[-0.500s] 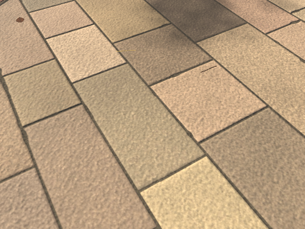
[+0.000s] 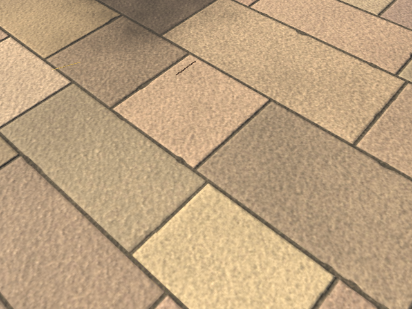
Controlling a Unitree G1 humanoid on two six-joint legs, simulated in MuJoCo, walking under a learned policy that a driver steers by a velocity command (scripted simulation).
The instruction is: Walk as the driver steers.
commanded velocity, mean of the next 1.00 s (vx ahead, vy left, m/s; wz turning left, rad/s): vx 0.15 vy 0.00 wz -0.17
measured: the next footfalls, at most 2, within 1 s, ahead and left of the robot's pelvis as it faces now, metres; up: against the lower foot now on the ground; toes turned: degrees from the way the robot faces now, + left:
left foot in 0.08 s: +0.05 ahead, +0.11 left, +0.00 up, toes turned -8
right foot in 0.46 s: +0.00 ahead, -0.09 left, +0.00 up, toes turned -3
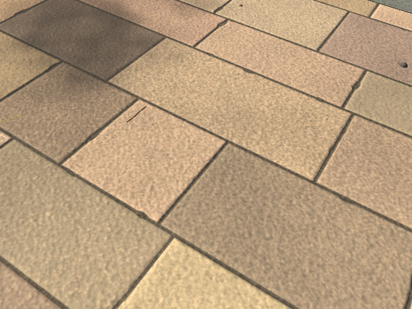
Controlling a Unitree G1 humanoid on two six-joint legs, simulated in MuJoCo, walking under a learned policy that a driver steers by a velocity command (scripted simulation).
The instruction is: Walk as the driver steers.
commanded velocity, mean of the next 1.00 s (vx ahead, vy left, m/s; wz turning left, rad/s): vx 0.31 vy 0.00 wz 0.11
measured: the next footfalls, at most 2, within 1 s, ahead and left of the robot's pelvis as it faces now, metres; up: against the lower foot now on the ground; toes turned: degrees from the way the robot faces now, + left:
right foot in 0.34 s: +0.35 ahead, -0.09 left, +0.00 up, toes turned -2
left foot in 0.80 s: +0.51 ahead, +0.09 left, +0.00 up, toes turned +10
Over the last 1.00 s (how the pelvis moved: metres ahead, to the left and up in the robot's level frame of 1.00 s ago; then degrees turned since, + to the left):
0.13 0.05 0.00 -7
